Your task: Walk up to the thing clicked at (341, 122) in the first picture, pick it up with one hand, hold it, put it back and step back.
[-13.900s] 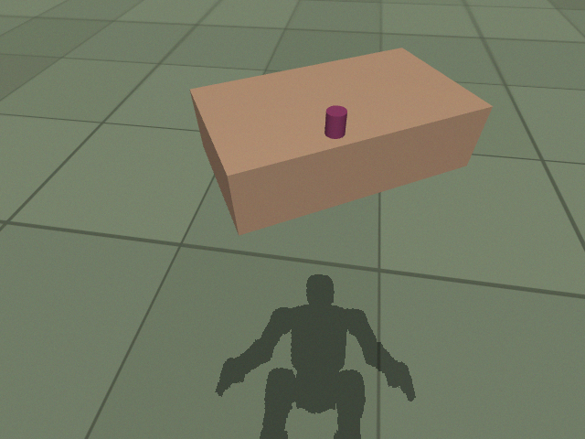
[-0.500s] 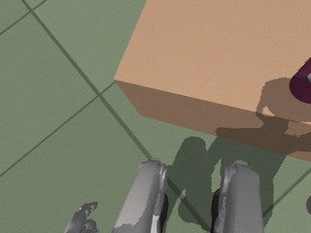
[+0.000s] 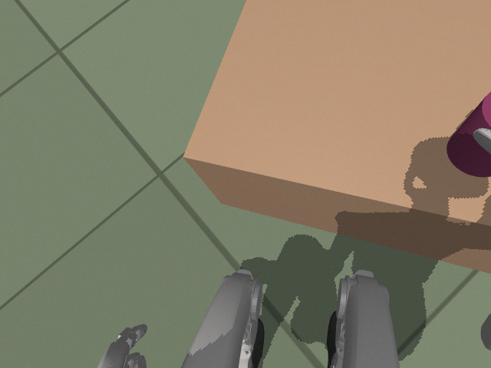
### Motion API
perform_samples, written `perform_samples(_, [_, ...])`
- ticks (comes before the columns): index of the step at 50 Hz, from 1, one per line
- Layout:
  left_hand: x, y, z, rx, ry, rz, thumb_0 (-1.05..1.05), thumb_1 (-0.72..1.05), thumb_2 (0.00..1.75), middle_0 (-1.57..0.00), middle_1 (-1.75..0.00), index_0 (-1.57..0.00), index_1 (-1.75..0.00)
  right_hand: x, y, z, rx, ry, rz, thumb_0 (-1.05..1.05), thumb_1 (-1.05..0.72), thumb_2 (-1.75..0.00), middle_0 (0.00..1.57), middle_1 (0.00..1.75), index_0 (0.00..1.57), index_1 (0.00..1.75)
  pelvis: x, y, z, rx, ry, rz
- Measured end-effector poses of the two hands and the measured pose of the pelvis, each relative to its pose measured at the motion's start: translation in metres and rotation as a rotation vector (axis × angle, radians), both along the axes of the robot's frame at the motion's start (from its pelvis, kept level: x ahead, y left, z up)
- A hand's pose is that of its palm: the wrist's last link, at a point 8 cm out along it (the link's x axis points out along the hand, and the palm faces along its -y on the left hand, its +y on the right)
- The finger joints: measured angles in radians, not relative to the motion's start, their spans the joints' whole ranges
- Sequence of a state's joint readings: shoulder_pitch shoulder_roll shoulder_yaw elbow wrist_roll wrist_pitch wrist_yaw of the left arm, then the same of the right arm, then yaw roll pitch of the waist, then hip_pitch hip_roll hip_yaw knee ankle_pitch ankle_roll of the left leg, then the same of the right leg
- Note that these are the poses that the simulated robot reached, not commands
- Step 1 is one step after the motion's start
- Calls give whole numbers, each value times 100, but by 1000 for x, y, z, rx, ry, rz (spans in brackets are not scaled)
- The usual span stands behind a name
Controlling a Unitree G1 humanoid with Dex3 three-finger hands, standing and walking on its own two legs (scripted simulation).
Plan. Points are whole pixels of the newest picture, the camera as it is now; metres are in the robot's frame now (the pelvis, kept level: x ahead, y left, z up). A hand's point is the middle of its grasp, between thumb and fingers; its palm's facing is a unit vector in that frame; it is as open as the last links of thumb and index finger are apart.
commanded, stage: settle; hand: right
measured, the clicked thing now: out of the picture +0.49 -0.31 -0.02
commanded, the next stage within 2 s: lift in 0.38 s
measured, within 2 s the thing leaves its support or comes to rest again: neither
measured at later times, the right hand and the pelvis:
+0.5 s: hand out of the picture +0.48 -0.32 +0.06, palm faces +0.38 +0.92 -0.01, open 7.2 cm; pelvis +0.01 -0.01 +0.04, yaw -1 degrees
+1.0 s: hand out of the picture +0.44 -0.30 +0.13, palm faces +0.39 +0.92 -0.01, open 7.3 cm; pelvis +0.02 -0.01 +0.09, yaw -3 degrees
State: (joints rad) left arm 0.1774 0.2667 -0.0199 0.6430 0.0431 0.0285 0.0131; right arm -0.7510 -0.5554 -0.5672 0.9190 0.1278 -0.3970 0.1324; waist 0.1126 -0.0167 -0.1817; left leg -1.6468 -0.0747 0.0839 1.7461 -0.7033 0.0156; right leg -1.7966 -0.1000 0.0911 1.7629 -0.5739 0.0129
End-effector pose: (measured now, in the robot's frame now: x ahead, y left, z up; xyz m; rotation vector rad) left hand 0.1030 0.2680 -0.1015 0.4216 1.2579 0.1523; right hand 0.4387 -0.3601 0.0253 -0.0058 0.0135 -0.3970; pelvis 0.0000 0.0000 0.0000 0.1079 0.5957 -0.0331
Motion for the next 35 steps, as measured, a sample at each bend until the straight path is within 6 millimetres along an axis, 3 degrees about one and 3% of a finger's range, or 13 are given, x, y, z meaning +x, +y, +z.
perform_samples(25, [13, -12, 33, -23, 1, -15, 1, 91, 89, -20, -31, -20, -30, 5, -2, 33, 1, -5, 4, -1, 46, -92, 57, 92, 131, 142, 14, -6, 35, -1, -19, -15])
perform_samples(35, [13, -14, 42, -38, -13, -10, 1, 93, 88, -21, -32, -22, -31, -7, 6, 43, -3, -4, 13, -1, 47, -93, 58, 91, 129, 141, 13, -6, 45, -5, -39, -21])
